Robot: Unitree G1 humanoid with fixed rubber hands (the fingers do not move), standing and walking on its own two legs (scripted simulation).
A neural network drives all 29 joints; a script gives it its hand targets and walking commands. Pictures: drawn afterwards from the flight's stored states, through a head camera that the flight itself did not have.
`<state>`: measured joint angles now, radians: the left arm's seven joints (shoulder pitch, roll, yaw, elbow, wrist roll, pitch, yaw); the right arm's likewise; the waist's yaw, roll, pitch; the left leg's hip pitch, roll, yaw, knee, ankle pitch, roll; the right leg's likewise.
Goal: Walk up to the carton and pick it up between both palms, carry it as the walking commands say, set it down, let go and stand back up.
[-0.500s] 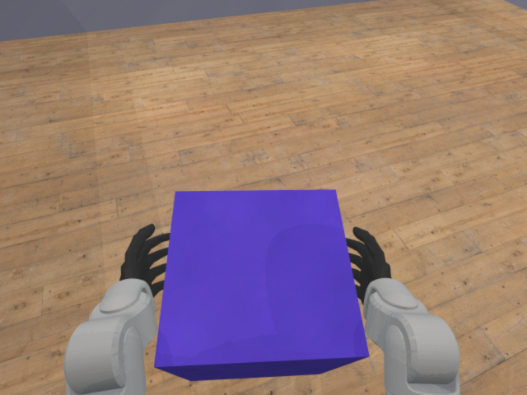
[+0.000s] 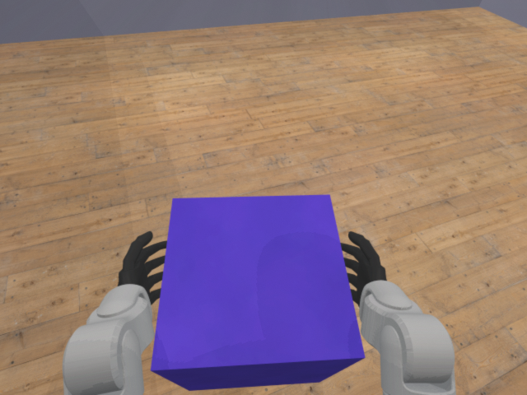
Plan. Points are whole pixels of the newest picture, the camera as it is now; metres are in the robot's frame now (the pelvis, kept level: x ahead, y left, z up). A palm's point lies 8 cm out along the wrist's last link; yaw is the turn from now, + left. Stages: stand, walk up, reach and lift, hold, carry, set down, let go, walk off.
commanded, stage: carry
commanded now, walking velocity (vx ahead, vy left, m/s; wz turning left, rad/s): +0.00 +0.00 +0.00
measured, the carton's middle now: (254, 300) +0.26 +0.02 +0.02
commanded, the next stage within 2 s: none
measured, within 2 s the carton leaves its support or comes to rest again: neither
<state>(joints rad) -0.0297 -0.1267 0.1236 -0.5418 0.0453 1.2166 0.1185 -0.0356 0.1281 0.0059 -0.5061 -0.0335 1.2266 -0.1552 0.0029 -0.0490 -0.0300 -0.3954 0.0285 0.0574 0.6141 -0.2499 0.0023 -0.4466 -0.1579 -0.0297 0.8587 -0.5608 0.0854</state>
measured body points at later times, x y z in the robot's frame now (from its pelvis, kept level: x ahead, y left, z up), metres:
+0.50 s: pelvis -0.02 +0.07 +0.01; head -0.06 +0.09 +0.46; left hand +0.23 +0.22 +0.11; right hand +0.21 -0.08 +0.11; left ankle +0.04 +0.12 -0.72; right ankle -0.03 -0.05 -0.72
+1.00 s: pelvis -0.02 +0.06 +0.01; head -0.04 +0.07 +0.46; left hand +0.24 +0.21 +0.09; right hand +0.23 -0.09 +0.09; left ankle +0.04 +0.12 -0.72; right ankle -0.03 -0.05 -0.72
